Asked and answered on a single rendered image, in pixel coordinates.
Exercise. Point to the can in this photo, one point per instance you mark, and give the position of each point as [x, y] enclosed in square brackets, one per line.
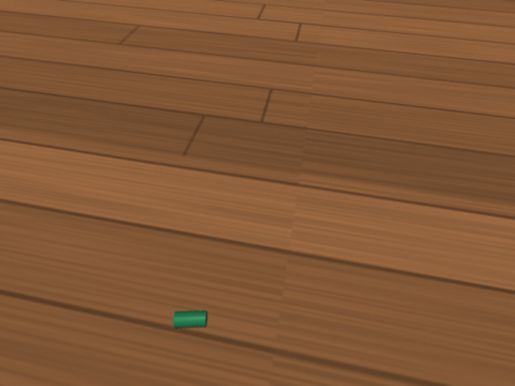
[190, 318]

